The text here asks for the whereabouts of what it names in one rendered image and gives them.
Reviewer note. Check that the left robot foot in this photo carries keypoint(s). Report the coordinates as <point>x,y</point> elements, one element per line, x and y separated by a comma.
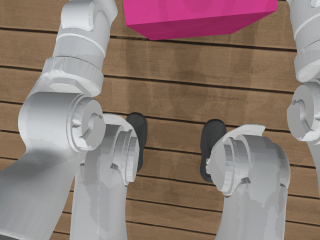
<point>139,123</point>

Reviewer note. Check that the robot foot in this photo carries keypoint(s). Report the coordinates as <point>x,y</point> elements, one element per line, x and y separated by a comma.
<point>139,123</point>
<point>213,130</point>

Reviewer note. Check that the robot right forearm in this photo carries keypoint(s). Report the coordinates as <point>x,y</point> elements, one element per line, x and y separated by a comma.
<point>305,20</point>

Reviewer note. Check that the robot left forearm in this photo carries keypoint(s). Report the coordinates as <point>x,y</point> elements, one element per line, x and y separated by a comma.
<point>80,49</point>

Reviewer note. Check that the left robot upper arm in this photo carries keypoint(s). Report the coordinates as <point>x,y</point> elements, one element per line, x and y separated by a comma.
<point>58,129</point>

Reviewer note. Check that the right robot foot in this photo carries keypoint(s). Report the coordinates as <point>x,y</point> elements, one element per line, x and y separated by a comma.
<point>213,130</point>

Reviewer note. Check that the right robot upper arm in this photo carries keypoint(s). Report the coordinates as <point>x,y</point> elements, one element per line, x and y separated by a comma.
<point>303,118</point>

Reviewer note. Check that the carton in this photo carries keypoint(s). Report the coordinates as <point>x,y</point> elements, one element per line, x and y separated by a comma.
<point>173,19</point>

